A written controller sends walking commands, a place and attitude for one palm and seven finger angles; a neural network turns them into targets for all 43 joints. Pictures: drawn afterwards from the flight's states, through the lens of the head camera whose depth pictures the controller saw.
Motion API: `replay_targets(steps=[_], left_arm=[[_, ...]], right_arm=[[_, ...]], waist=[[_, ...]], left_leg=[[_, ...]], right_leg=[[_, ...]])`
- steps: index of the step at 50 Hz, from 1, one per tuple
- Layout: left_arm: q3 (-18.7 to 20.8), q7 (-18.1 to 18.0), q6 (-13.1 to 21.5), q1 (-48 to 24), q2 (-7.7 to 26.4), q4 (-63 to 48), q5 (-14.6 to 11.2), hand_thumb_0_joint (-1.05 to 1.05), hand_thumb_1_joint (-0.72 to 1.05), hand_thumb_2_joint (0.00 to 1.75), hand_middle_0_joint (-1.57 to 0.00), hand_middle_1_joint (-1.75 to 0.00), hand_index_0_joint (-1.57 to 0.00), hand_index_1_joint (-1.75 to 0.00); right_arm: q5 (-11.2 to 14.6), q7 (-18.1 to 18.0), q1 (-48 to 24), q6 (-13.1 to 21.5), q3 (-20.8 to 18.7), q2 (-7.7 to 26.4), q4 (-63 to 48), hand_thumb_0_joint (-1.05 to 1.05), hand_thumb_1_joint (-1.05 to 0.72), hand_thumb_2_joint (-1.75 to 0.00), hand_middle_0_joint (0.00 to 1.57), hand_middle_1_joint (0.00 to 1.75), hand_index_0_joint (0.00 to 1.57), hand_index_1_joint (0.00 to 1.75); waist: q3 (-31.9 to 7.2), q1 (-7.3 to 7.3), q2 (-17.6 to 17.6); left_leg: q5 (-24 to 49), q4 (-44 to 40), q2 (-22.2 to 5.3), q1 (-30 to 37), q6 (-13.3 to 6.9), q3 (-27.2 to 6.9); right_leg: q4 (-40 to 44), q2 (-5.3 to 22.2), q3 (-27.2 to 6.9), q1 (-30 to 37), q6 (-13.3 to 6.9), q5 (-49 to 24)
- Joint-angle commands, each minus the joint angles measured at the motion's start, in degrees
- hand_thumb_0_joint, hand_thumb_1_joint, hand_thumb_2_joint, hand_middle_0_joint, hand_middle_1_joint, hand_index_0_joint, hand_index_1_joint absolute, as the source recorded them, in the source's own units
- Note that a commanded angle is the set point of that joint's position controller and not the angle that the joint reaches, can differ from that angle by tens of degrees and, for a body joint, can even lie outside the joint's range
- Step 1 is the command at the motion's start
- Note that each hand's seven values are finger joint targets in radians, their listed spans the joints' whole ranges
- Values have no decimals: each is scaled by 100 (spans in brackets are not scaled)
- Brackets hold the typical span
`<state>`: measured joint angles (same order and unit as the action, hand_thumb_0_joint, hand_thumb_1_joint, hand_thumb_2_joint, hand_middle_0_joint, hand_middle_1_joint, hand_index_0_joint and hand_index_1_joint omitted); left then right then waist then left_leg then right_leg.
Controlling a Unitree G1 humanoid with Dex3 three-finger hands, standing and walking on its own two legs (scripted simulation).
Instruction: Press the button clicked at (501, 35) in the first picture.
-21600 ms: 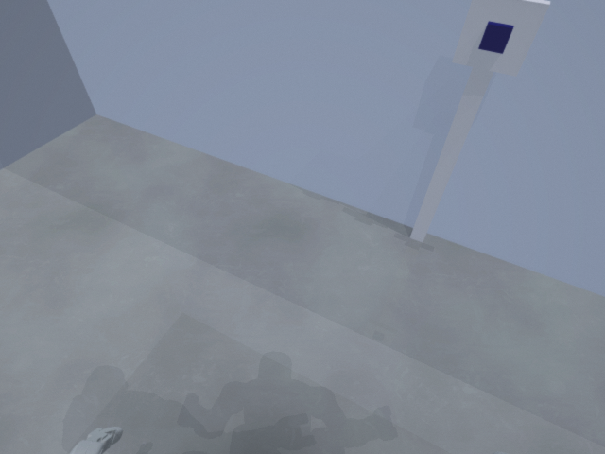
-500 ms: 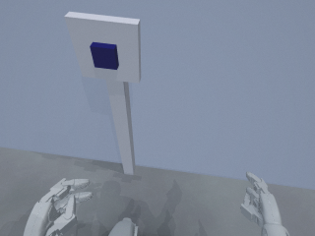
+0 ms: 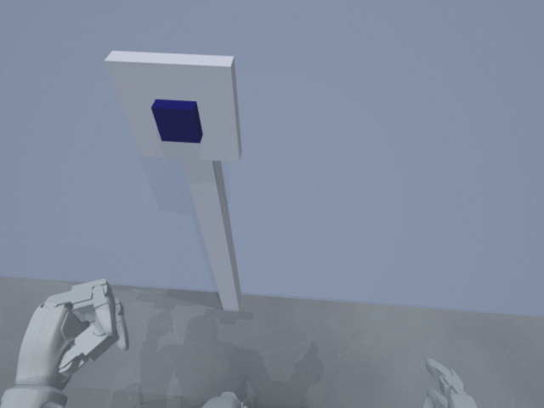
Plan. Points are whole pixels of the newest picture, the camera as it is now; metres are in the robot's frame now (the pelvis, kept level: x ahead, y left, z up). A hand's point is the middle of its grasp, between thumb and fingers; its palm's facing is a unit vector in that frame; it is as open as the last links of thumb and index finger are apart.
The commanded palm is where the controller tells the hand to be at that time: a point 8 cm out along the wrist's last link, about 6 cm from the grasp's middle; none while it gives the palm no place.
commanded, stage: raise the hand and make a fist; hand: left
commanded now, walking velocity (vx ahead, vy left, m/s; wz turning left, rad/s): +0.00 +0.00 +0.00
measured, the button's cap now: (179, 120) +0.50 +0.18 +0.15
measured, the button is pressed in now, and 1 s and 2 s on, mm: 0 0 0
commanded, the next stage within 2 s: aim a knuckle at the button in 1.04 s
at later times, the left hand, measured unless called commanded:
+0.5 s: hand (74, 307) +0.21 +0.24 +0.12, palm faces +0.01 -1.00 -0.07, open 3.1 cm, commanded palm +0.18 +0.29 +0.14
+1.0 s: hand (85, 293) +0.21 +0.21 +0.15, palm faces +0.03 -1.00 -0.07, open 3.1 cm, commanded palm +0.19 +0.26 +0.15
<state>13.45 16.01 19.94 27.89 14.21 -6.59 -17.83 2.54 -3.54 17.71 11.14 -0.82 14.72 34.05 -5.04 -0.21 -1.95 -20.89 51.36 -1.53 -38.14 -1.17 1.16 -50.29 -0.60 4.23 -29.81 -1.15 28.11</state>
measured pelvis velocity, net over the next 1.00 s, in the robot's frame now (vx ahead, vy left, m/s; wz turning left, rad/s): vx -0.01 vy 0.00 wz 0.02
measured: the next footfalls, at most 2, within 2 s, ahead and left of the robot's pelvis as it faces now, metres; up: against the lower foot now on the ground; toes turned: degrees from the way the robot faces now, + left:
none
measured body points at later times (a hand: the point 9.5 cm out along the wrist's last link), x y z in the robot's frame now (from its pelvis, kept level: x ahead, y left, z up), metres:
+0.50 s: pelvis -0.01 +0.03 +0.02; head -0.02 +0.03 +0.47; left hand +0.20 +0.29 +0.13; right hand +0.19 -0.18 -0.03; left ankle +0.05 +0.11 -0.69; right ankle -0.03 -0.11 -0.69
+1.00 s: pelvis -0.01 +0.00 +0.03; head -0.03 -0.01 +0.48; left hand +0.21 +0.27 +0.15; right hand +0.17 -0.23 -0.03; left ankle +0.05 +0.11 -0.69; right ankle -0.03 -0.11 -0.69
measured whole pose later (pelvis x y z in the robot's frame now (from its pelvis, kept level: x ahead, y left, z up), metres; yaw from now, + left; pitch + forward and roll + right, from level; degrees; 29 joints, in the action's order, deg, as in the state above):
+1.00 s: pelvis -0.01 +0.00 +0.03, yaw +1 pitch -1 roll -1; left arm 14.5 16.2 3.2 15.7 17.3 -7.8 -17.5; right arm 3.4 -4.6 14.8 14.8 3.7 15.0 34.6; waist -1.8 1.3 -2.5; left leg -13.7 36.3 -0.6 -21.5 -1.3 0.7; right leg -34.8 -0.4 4.7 -13.1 -1.0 20.5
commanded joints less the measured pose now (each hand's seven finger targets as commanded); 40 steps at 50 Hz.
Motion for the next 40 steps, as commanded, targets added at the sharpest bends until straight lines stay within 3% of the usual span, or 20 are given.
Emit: replay_targets(steps=[1, 3, 5, 7, 10, 12, 14, 16, 18, 21, 25, 28, 31, 33, 35, 37, 39, 40], left_arm=[[92, 253, 216, -477, 812, -1174, -88, 0, 90, 90, -130, -150, -130, -150], [407, 140, 134, -482, 1043, -1440, -112, 0, 90, 90, -130, -150, -130, -150], [562, -68, 70, -633, 1140, -1648, -106, 0, 90, 90, -130, -150, -130, -150], [457, -236, 29, -683, 960, -1863, -105, 0, 90, 90, -130, -150, -130, -150], [300, -307, -210, -755, 831, -1665, -57, 0, 90, 90, -130, -150, -130, -150], [98, -228, -459, -798, 734, -1544, 12, 0, 90, 90, -130, -150, -130, -150], [-45, -122, -749, -888, 693, -1421, 52, 0, 90, 90, -130, -150, -130, -150], [-12, -17, -1028, -1106, 799, -1310, 57, 0, 90, 90, -130, -150, -130, -150], [166, -19, -1163, -1406, 1005, -1470, 55, 0, 90, 90, -130, -150, -130, -150], [546, -97, -1184, -1829, 1317, -1761, -10, 0, 90, 90, -130, -150, -130, -150], [561, -144, -1082, -2112, 1267, -1800, -70, 0, 90, 90, -130, -150, -130, -150], [385, -43, -1202, -2199, 1140, -1606, -65, 0, 90, 90, -130, -150, -130, -150], [333, 97, -1518, -2201, 1173, -1294, -66, 0, 90, 90, -130, -150, -130, -150], [416, 152, -1729, -2130, 1228, -1124, -81, 0, 90, 90, -130, -150, -130, -150], [565, 167, -1849, -1933, 1271, -944, -137, 0, 90, 90, -130, -150, -130, -150], [664, 143, -1824, -2064, 1327, -1160, -177, 0, 90, 90, -130, -150, -130, -150], [679, 57, -1687, -2233, 1330, -1434, -158, 0, 90, 90, -130, -150, -130, -150], [743, 5, -1601, -2293, 1406, -1493, -159, 0, 90, 90, -130, -150, -130, -150]], right_arm=[[36, -48, -672, 542, -226, 664, -1033, 0, -90, -90, 20, 30, 20, 30], [44, -85, -738, 570, -217, 649, -1061, 0, -90, -90, 20, 30, 20, 30], [28, -83, -794, 542, -170, 601, -1059, 0, -90, -90, 20, 30, 20, 30], [51, -74, -832, 528, -122, 552, -1098, 0, -90, -90, 20, 30, 20, 30], [30, -34, -842, 479, -61, 575, -1102, 0, -90, -90, 20, 30, 20, 30], [52, -13, -831, 450, -36, 605, -1129, 0, -90, -90, 20, 30, 20, 30], [73, -21, -835, 425, -10, 631, -1163, 0, -90, -90, 20, 30, 20, 30], [89, -45, -860, 384, 24, 675, -1211, 0, -90, -90, 20, 30, 20, 30], [88, -87, -898, 370, 68, 676, -1255, 0, -90, -90, 20, 30, 20, 30], [52, -128, -956, 383, 135, 636, -1250, 0, -90, -90, 20, 30, 20, 30], [43, -128, -987, 464, 211, 604, -1129, 0, -90, -90, 20, 30, 20, 30], [80, -129, -1006, 539, 215, 622, -1042, 0, -90, -90, 20, 30, 20, 30], [130, -158, -1058, 575, 195, 669, -1024, 0, -90, -90, 20, 30, 20, 30], [137, -190, -1070, 581, 189, 682, -1030, 0, -90, -90, 20, 30, 20, 30], [135, -189, -1088, 580, 187, 704, -1033, 0, -90, -90, 20, 30, 20, 30], [131, -192, -1124, 581, 173, 688, -1066, 0, -90, -90, 20, 30, 20, 30], [107, -180, -1128, 609, 184, 649, -1080, 0, -90, -90, 20, 30, 20, 30], [80, -176, -1106, 623, 192, 654, -1050, 0, -90, -90, 20, 30, 20, 30]], waist=[[-958, -55, -17], [-1204, 60, -124], [-1134, 121, -223], [-994, 121, -518], [-724, 59, -333], [-548, 32, -496], [-387, 11, -393], [-249, 21, -111], [-268, 60, -186], [-548, 140, -177], [-467, 123, -428], [-363, 112, -635], [-147, 124, -343], [-124, 163, -235], [-61, 220, 86], [-175, 231, 52], [-224, 225, -197], [-216, 216, -133]], left_leg=[[917, -743, 53, 1407, -127, -342], [937, -895, 39, 1592, -112, -355], [903, -1060, 9, 1703, -88, -429], [837, -1211, -34, 1881, -40, -491], [797, -1363, -72, 1891, -26, -591], [754, -1478, -98, 1949, 8, -625], [561, -1611, -107, 1961, 10, -679], [349, -1739, -95, 1901, -7, -697], [140, -1884, -91, 1999, 0, -750], [270, -1989, -71, 2249, -3, -756], [220, -2104, -70, 2441, 24, -752], [111, -2233, -66, 2534, 49, -784], [-93, -2344, -40, 2437, 4, -741], [-159, -2409, -18, 2437, -8, -727], [-39, -2399, 15, 2352, -27, -660], [112, -2351, 48, 2466, -42, -568], [169, -2362, 49, 2593, -27, -560], [214, -2332, 57, 2573, -40, -527]], right_leg=[[1011, -50, -197, -282, 110, -1303], [1031, -53, -130, -113, 71, -1256], [1025, -99, -41, -33, 28, -1175], [1021, -115, 45, -64, -7, -1128], [1113, -146, 103, -4, -8, -1182], [1192, -136, 122, -30, 1, -1190], [1310, -135, 123, -9, 12, -1148], [1438, -144, 125, 99, 23, -1062], [1504, -139, 120, 185, 11, -955], [1612, -133, 104, 451, -16, -997], [1750, -164, 93, 546, -31, -994], [1857, -131, 95, 595, -32, -1011], [2058, -123, 64, 674, -6, -915], [2128, -111, 60, 714, 8, -869], [2222, -128, 47, 832, 13, -871], [2263, -102, 25, 829, 31, -861], [2234, -100, 30, 831, 19, -898], [2273, -121, -4, 863, 23, -900]])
